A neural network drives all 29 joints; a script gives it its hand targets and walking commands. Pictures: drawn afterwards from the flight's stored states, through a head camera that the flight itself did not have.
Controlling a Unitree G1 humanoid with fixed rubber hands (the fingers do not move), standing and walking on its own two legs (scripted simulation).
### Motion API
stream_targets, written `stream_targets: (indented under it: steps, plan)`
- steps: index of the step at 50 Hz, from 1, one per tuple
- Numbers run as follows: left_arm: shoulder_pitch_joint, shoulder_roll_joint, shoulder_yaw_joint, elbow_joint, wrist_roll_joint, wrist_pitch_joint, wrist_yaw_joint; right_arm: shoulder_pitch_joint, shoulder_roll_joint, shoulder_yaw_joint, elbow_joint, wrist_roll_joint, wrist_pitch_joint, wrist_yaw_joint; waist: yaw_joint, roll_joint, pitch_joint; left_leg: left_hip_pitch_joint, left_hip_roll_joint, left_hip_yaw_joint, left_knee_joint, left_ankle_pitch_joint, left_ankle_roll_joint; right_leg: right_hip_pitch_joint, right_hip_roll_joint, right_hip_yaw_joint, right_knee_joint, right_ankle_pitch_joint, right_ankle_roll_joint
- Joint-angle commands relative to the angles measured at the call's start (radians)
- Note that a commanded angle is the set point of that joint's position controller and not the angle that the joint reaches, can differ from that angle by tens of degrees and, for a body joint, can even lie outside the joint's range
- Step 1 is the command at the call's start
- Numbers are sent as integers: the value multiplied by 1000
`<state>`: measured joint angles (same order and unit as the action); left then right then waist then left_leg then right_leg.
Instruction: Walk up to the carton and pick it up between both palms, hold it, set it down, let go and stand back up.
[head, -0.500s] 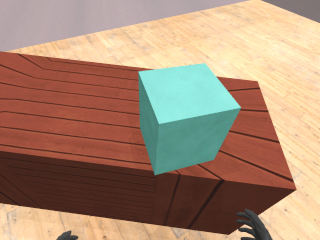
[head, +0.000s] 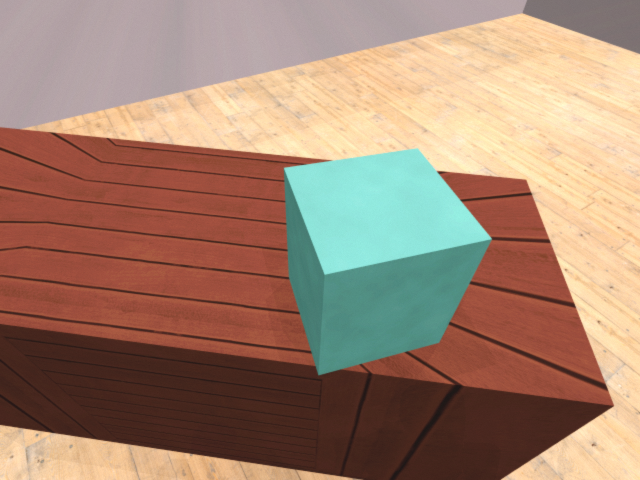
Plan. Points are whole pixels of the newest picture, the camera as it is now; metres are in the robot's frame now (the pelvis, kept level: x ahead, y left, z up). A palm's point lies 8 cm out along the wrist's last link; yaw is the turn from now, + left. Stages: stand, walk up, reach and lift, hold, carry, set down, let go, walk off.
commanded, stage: walk up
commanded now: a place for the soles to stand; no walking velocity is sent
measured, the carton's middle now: (367, 262) +0.44 -0.06 +0.02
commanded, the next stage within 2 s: reach and lift in 0.68 s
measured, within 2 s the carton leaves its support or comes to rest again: neither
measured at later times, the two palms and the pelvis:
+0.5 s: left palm out of the picture +0.10 +0.28 -0.10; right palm out of the picture +0.14 -0.26 -0.09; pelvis +0.02 +0.00 +0.00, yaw +1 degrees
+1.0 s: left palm (151, 456) +0.18 +0.22 -0.05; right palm out of the picture +0.15 -0.27 -0.08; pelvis +0.00 -0.03 +0.01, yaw -5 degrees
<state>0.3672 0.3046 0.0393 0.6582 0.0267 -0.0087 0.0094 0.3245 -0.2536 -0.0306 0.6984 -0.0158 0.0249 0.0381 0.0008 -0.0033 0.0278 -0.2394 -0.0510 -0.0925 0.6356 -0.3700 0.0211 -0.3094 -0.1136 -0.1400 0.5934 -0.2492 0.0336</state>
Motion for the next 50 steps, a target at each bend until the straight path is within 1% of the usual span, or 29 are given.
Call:
stream_targets:
  steps: [1, 4, 7, 10, 11, 12, 13, 14, 16, 17, 18, 19, 20, 22, 24, 26, 28, 31, 32, 33, 34, 35, 36, 37, 39, 41, 45, 47, 50]
  plan:
    - [0, 154, 37, -97, -4, -16, 12, -29, -173, -41, -107, 4, -22, -6, 1, 34, -31, -117, 95, -136, -160, 322, 36, 152, -53, 79, -52, 133, -89]
    - [17, 155, 33, -95, -7, -9, 14, -23, -180, -41, -109, 4, -15, -8, 5, 22, -50, -93, 90, -128, -146, 323, 49, 152, -55, 74, -46, 138, -92]
    - [10, 161, 37, -95, -4, -6, 14, -29, -170, -38, -116, 2, -12, -9, 4, 2, -45, -105, 83, -109, -105, 343, 36, 170, -87, 98, -52, 176, -111]
    - [9, 172, 39, -94, -2, -4, 15, -34, -172, -36, -124, -1, -10, -8, 9, 14, -36, -114, 76, -99, -100, 297, 28, 160, -107, 108, -64, 144, -125]
    - [-6, 173, 41, -94, -5, -2, 14, -32, -170, -40, -127, -1, -9, -7, 5, -8, -33, -112, 79, -105, -109, 316, 27, 159, -101, 98, -60, 142, -122]
    - [-20, 161, 38, -96, -4, -1, 15, -29, -180, -43, -128, 1, -11, -7, 5, 12, -23, -124, 82, -113, -117, 314, 23, 155, -98, 94, -56, 128, -122]
    - [-20, 161, 38, -99, -6, -1, 14, -35, -182, -44, -129, 3, -11, -7, 6, 2, -27, -111, 83, -113, -122, 301, 34, 145, -88, 88, -54, 117, -117]
    - [-26, 153, 35, -101, -4, -2, 14, -46, -179, -43, -133, 5, -12, -6, 5, 16, -22, -111, 82, -120, -125, 307, 36, 144, -80, 80, -51, 123, -109]
    - [-33, 149, 32, -99, -6, -3, 12, -43, -180, -44, -134, 6, -16, -6, -4, 29, -29, -91, 93, -130, -142, 369, 35, 152, -62, 62, -27, 157, -95]
    - [-32, 145, 32, -102, -9, -4, 12, -45, -184, -45, -134, 6, -15, -7, -6, 17, -30, -80, 92, -135, -142, 393, 42, 147, -53, 60, -23, 168, -90]
    - [-26, 143, 31, -103, -8, -5, 11, -58, -192, -46, -133, 8, -14, -8, 3, 27, -28, -74, 90, -133, -138, 399, 47, 149, -51, 57, -27, 180, -88]
    - [-27, 146, 32, -100, -6, -5, 12, -58, -189, -46, -133, 9, -13, -7, -1, 27, -37, -76, 87, -135, -136, 403, 49, 160, -52, 55, -29, 178, -88]
    - [-26, 150, 36, -101, -6, -5, 11, -65, -185, -45, -137, 9, -12, -7, 4, 20, -26, -84, 86, -128, -132, 393, 50, 161, -55, 61, -33, 180, -90]
    - [-27, 153, 36, -97, -3, -4, 12, -57, -190, -46, -136, 7, -8, -9, 0, 43, -34, -81, 84, -132, -134, 374, 38, 160, -64, 69, -30, 161, -101]
    - [-26, 152, 35, -101, -5, -1, 13, -63, -192, -47, -139, 7, -6, -10, 2, 30, -16, -86, 86, -140, -142, 357, 39, 148, -59, 68, -23, 143, -101]
    - [-32, 146, 35, -104, -6, -1, 14, -62, -191, -44, -137, 10, -5, -11, 1, 38, 0, -110, 90, -151, -155, 358, 31, 155, -54, 64, -30, 131, -97]
    - [-18, 150, 35, -98, -4, -3, 13, -69, -194, -45, -142, 8, -6, -10, 5, 34, -11, -98, 82, -139, -150, 339, 40, 155, -59, 64, -39, 122, -95]
    - [-10, 161, 39, -89, -1, -4, 13, -61, -181, -40, -139, 4, -6, -9, 3, 32, -37, -105, 73, -128, -138, 312, 35, 183, -74, 78, -47, 115, -106]
    - [-10, 161, 39, -92, -1, -3, 13, -67, -185, -41, -138, 5, -4, -8, 9, 33, -29, -110, 73, -128, -141, 298, 34, 178, -74, 79, -50, 103, -107]
    - [-12, 159, 38, -92, -1, -3, 14, -71, -183, -41, -140, 6, -6, -7, 12, 35, -9, -118, 76, -132, -143, 303, 33, 172, -76, 80, -54, 111, -107]
    - [2, 151, 41, -79, -6, -4, 17, -75, -171, -40, -143, 11, -7, -5, 16, 60, -41, -129, 63, -135, -138, 265, 31, 200, -83, 81, -65, 89, -107]
    - [-423, 117, 51, -245, -46, 130, 31, -412, -83, -109, 116, -107, -179, -12, 13, 162, -44, -275, 133, 76, -135, 255, -64, 105, 152, 2, 53, 22, -67]
    - [-394, 80, 54, -270, -33, 180, 41, -370, -147, -133, 194, -112, -249, 6, -3, 162, -31, -333, 122, 77, -133, 277, -74, 190, 136, 23, 53, 56, -59]
    - [-350, 81, 53, -284, -18, 205, 36, -360, -140, -139, 229, -110, -285, 9, 5, 74, -84, -271, 110, 65, -96, 388, -96, 186, 126, 7, 55, 70, -50]
    - [-298, 83, 61, -301, -3, 228, 32, -313, -147, -110, 261, -83, -328, 9, 3, 72, -110, -196, 102, 73, -93, 462, -99, 204, 133, -5, 23, 89, -55]
    - [-240, 87, 74, -301, -4, 243, 30, -315, -160, -100, 266, -61, -357, 9, 16, 66, -139, -121, 90, 83, -103, 494, -95, 244, 146, 0, -29, 112, -59]
    - [-139, 66, 98, -274, -7, 258, 33, -321, -177, -76, 185, -26, -343, 14, 48, 15, -110, -71, 54, 107, -188, 450, -73, 371, 161, 34, -141, 140, -56]
    - [-136, 50, 112, -264, -2, 250, 42, -325, -172, -58, 140, -16, -326, 23, 62, 0, -83, -89, 37, 121, -221, 410, -63, 411, 154, 55, -176, 132, -56]
    - [-172, 40, 131, -252, 2, 225, 54, -328, -140, -34, 80, -11, -307, 33, 77, -18, -36, -132, 25, 143, -259, 318, -47, 427, 138, 82, -213, 71, -57]
